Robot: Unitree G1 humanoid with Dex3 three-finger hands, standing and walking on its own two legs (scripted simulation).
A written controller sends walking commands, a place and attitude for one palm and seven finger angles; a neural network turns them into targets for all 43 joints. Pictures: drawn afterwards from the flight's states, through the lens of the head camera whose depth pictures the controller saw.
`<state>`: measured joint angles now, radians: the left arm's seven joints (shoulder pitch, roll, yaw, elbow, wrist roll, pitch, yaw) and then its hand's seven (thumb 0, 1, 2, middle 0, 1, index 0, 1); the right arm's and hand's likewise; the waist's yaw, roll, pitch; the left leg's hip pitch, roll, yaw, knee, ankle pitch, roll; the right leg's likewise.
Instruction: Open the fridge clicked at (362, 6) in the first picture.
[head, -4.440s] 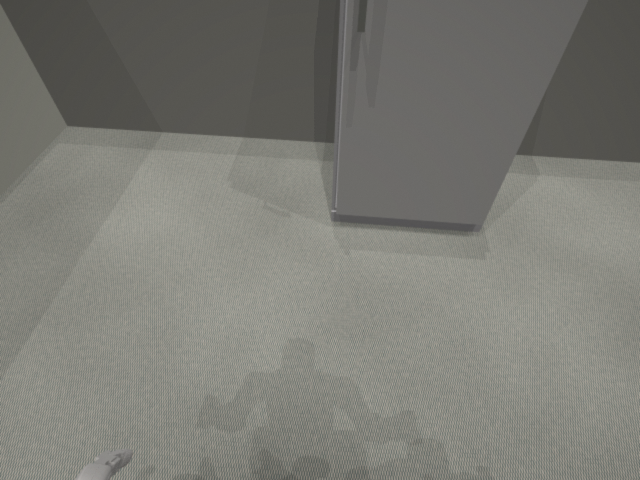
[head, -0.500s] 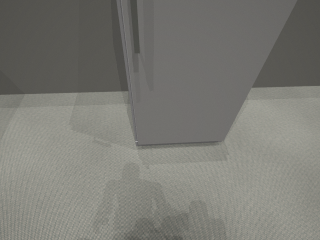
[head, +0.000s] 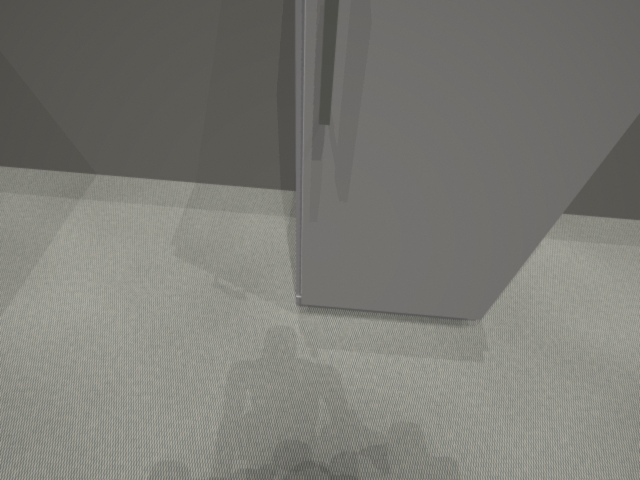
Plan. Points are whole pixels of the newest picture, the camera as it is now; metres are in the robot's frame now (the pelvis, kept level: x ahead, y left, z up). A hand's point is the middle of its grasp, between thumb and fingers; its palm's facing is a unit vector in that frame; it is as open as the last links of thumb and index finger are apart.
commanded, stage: take the last steps up to it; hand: left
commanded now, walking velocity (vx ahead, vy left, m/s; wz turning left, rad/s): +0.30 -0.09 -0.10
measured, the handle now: out of the picture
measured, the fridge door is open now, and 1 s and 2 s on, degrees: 0 0 0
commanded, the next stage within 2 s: come to a stop and stand still in 0.46 s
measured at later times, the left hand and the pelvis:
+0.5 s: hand (260, 378) +0.29 +0.13 -0.16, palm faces -0.07 -0.97 -0.25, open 7.3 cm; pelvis +0.17 -0.06 -0.01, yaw -3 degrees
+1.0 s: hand (250, 400) +0.26 +0.14 -0.19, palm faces +0.05 -0.98 -0.20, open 7.3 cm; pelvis +0.23 -0.05 +0.00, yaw -3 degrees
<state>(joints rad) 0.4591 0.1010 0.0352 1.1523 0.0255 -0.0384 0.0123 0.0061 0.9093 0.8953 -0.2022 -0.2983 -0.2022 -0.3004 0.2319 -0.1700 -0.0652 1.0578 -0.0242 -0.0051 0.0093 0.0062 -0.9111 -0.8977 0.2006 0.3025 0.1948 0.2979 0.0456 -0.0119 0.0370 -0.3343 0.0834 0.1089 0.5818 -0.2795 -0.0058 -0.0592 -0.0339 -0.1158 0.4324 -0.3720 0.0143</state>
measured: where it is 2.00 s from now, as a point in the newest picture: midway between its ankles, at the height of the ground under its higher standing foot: outside the picture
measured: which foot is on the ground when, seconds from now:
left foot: down 0.00-0.46, up 0.48-0.88, down 0.90-1.00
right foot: down 0.00-0.02, up 0.04-0.42, down 0.44-0.92, up 0.94-1.00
